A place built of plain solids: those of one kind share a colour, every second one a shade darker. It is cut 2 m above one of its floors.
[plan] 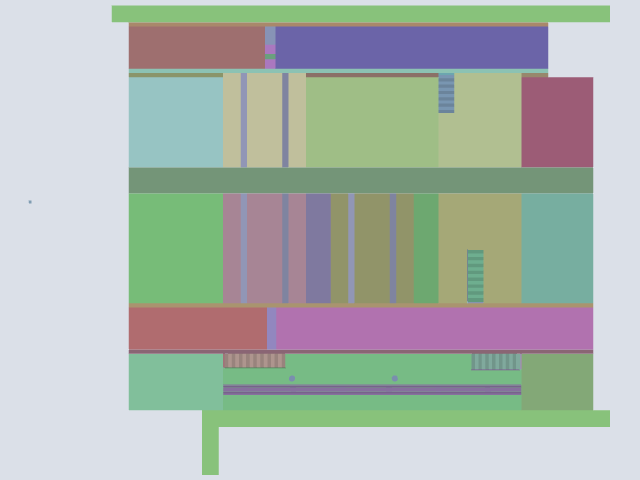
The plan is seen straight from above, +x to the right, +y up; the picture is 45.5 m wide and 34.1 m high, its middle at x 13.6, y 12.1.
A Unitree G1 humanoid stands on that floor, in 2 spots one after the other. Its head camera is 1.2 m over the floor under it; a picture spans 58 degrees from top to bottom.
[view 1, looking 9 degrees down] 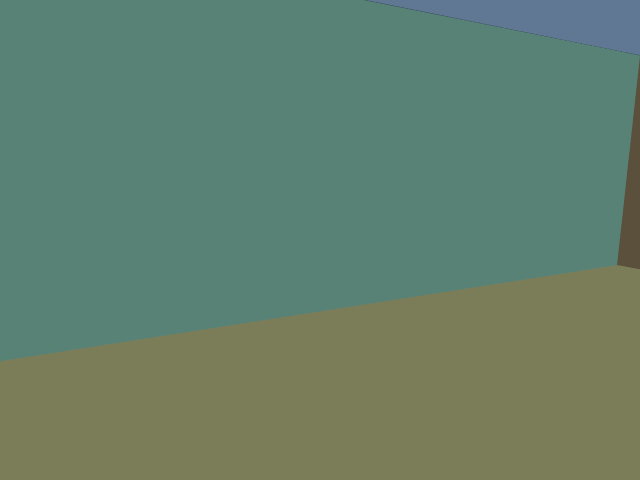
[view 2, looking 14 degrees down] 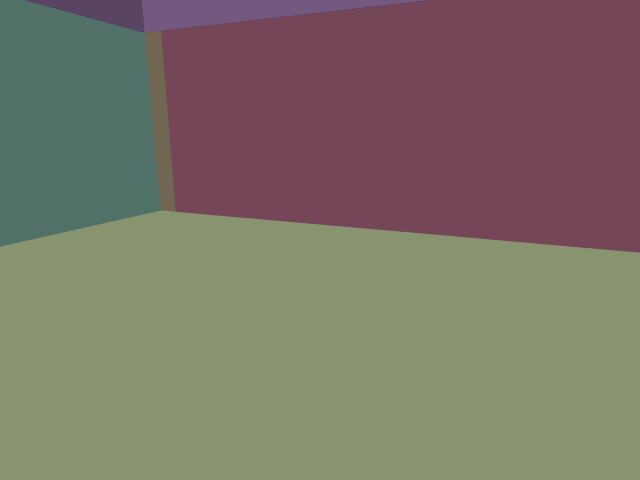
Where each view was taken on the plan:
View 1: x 24.66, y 13.49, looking -26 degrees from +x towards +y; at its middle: floor_hall4d_tile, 3.66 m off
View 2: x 22.69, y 19.02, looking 23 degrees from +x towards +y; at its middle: floor_basinn_gravel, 4.96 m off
